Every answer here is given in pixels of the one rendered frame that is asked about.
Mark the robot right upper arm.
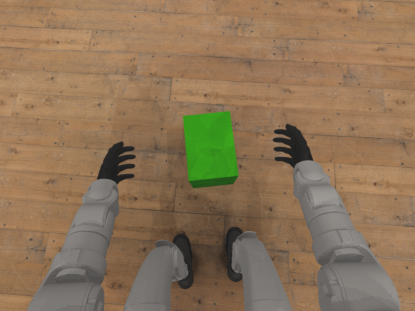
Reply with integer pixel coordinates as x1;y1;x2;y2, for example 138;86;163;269
317;262;399;311

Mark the robot left thigh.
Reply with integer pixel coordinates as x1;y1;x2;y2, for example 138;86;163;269
123;246;182;311

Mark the robot right hand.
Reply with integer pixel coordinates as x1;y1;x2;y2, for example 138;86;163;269
273;124;313;168

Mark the robot right forearm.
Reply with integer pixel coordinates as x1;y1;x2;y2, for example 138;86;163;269
293;160;401;311

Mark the robot left upper arm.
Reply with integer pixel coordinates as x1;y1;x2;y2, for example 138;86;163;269
29;282;104;311

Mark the robot left hand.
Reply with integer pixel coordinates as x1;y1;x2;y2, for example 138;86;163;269
97;141;136;184

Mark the robot left forearm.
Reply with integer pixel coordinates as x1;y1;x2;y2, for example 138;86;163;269
27;179;119;311

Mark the right robot foot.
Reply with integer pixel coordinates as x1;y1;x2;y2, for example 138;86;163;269
226;227;243;282

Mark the carton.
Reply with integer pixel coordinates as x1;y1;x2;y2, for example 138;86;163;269
183;111;239;188

